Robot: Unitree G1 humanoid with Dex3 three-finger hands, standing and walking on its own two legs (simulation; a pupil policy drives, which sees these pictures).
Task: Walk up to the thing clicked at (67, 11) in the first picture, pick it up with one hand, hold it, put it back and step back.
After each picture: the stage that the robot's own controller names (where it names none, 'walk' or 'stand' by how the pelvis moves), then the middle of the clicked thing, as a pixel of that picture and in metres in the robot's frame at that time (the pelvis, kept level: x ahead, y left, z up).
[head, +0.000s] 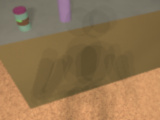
stand; out of the picture +0.84 +0.14 +0.09
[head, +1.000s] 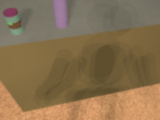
rise first; (60, 3) +0.75 +0.17 +0.10
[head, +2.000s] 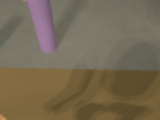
walk; (43, 23) +0.51 +0.21 +0.12
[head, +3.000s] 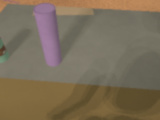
stand; (49, 38) +0.49 +0.17 +0.10
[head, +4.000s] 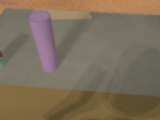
stand; (46, 45) +0.48 +0.17 +0.09
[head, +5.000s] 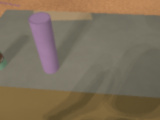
stand; (46, 46) +0.47 +0.18 +0.09
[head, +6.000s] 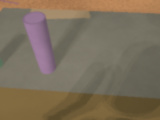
stand; (42, 46) +0.46 +0.19 +0.09
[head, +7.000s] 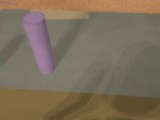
stand; (41, 47) +0.46 +0.19 +0.09
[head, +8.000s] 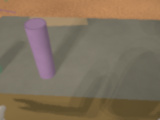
rise first; (42, 52) +0.45 +0.19 +0.09
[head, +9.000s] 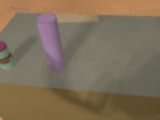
go down; (52, 46) +0.48 +0.18 +0.09
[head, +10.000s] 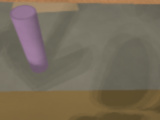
go down; (33, 44) +0.46 +0.17 +0.10
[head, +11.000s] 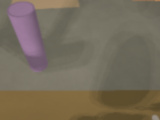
go down; (31, 42) +0.46 +0.17 +0.10
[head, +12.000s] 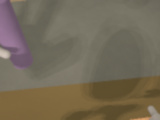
close in; (11, 37) +0.46 +0.18 +0.13
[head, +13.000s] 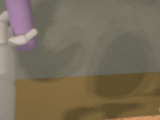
close; (19, 10) +0.54 +0.18 +0.15
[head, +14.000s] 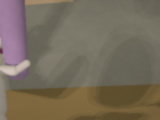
lift; (14, 40) +0.43 +0.21 +0.14
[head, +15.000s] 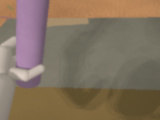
lift; (30, 41) +0.33 +0.16 +0.25
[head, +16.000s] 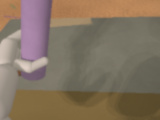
hold; (35, 34) +0.35 +0.15 +0.26
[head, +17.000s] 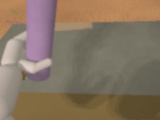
hold; (40, 35) +0.35 +0.14 +0.27
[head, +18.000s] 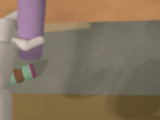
crouch; (31, 14) +0.39 +0.15 +0.31
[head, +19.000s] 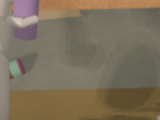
lower; out of the picture +0.49 +0.16 +0.28
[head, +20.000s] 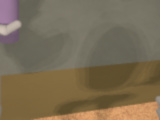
lower; out of the picture +0.55 +0.18 +0.16
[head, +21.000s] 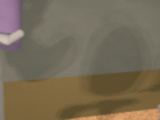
lower; (9, 9) +0.52 +0.18 +0.15
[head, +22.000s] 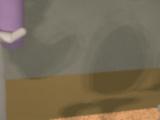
lower; (11, 7) +0.53 +0.18 +0.15
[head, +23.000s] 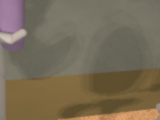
lower; (12, 8) +0.52 +0.18 +0.15
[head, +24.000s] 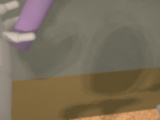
open; (34, 11) +0.54 +0.12 +0.13
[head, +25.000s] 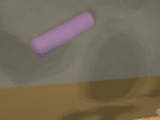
sink last; (64, 33) +0.54 +0.04 +0.05
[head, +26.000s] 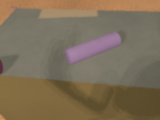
sink last; (93, 47) +0.55 +0.02 +0.04
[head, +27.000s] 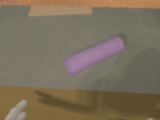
stand; (94, 54) +0.48 -0.01 +0.03
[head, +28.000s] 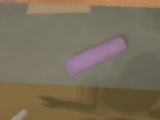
stand; (96, 55) +0.48 -0.02 +0.04
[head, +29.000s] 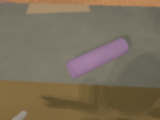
stand; (98, 57) +0.46 -0.03 +0.04
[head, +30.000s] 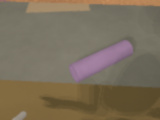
stand; (102, 59) +0.45 -0.04 +0.05
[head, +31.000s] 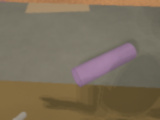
stand; (105, 63) +0.43 -0.05 +0.05
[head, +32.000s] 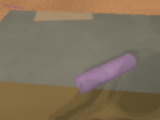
stand; (106, 72) +0.42 -0.06 +0.00
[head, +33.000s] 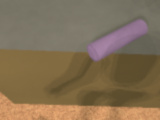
walk; (118, 39) +0.51 -0.11 +0.02
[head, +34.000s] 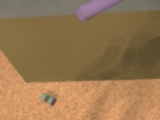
walk; (99, 4) +0.79 -0.03 +0.01
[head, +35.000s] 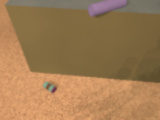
stand; (107, 5) +0.95 -0.10 +0.01
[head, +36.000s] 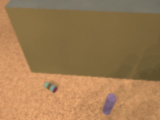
stand; (109, 104) +0.59 -0.18 -0.64
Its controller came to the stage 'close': yes
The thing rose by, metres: 0.21
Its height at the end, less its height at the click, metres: -0.74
